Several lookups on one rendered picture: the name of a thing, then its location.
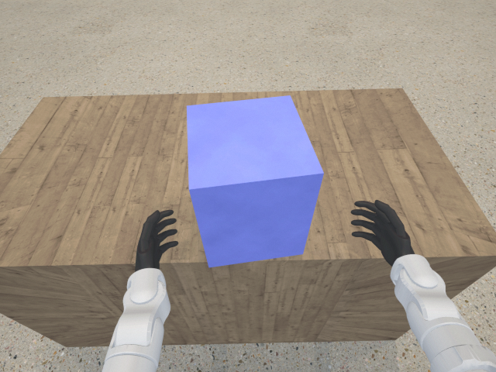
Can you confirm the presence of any robot right forearm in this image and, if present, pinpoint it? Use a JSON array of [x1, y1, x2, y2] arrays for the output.
[[391, 254, 496, 372]]

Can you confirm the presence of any robot left forearm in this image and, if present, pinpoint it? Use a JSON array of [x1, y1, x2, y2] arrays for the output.
[[102, 268, 171, 372]]

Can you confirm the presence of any carton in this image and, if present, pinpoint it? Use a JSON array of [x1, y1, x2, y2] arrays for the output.
[[187, 95, 324, 267]]

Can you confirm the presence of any robot right hand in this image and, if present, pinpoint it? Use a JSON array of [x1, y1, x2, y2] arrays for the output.
[[351, 200, 415, 266]]

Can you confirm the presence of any pedestal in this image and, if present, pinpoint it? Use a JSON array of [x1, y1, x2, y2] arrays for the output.
[[0, 88, 496, 347]]

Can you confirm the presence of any robot left hand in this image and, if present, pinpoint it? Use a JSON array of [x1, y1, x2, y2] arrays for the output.
[[135, 210, 178, 272]]

